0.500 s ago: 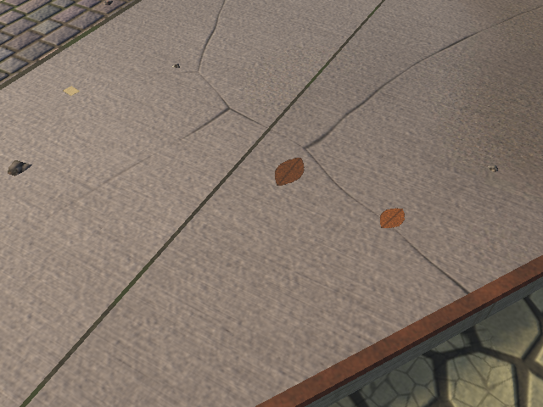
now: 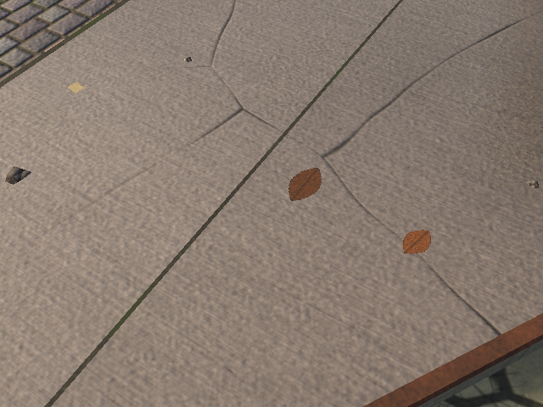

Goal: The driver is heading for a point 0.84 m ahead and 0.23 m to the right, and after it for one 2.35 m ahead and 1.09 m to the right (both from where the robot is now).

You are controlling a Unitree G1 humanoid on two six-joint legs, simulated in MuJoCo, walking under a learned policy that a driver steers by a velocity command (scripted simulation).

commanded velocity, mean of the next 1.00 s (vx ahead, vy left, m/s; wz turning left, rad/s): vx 0.49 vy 0.00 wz -0.42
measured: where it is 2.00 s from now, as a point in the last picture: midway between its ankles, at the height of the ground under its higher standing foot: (381, 282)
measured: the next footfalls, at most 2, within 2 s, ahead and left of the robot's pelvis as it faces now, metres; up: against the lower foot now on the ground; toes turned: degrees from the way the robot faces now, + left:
left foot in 0.12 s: +0.16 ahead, +0.09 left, +0.00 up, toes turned +4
right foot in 0.58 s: +0.51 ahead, -0.08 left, +0.09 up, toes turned -16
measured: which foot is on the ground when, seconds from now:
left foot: up 0.00-0.10, down 0.12-0.58, up 0.60-1.00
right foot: down 0.00-0.12, up 0.14-0.56, down 0.58-1.00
